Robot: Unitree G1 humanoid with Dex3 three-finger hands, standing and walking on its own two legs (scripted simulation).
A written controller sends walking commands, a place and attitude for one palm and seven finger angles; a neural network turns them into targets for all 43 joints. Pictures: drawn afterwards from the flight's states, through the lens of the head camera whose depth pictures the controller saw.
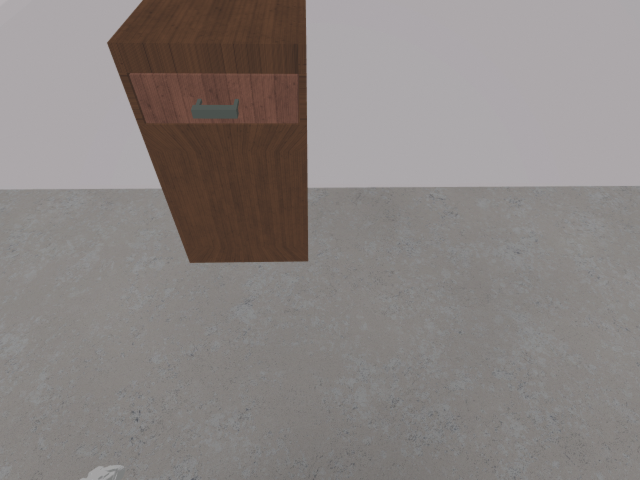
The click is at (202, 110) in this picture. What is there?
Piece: drawer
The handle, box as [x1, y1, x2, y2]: [191, 99, 238, 118]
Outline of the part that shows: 191,108 193,118 237,118 238,99 234,100 233,105 201,105 201,99 197,99 196,104 193,105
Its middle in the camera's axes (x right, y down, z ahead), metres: -0.28 -0.35 +1.03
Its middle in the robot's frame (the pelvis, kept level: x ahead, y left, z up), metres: +0.99 +0.33 -0.06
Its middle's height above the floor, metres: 0.71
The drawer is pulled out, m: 0.00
